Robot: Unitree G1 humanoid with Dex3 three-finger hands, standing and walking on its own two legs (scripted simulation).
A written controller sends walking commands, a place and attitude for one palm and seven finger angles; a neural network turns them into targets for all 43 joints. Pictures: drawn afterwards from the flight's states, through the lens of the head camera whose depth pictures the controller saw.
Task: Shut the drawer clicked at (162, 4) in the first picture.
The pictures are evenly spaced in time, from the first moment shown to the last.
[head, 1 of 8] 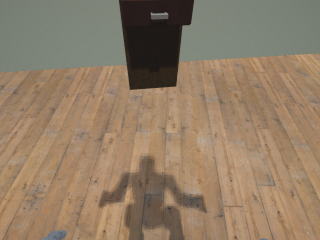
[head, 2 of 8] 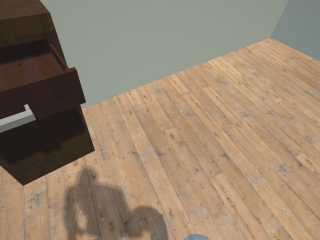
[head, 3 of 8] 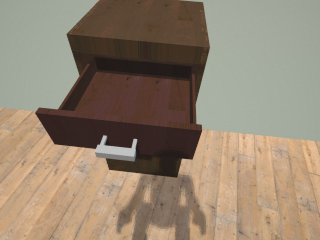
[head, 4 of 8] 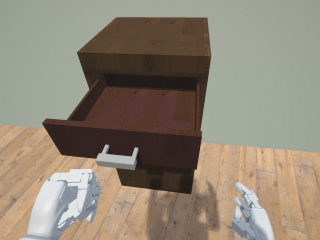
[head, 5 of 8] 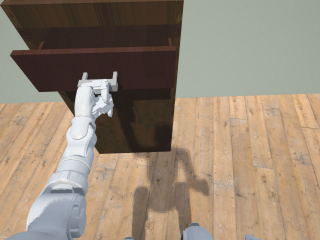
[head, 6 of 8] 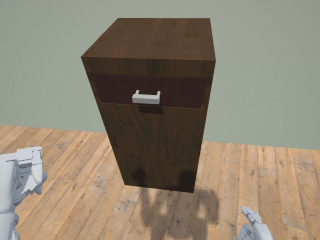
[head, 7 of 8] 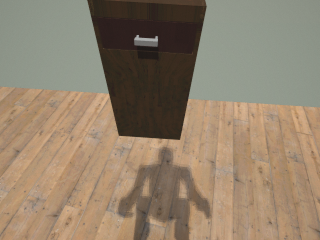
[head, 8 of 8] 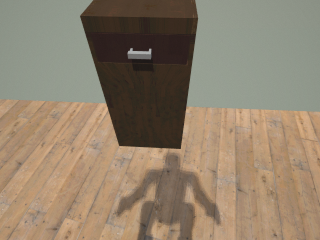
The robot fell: no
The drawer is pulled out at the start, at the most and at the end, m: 0.30 0.30 0.00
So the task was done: yes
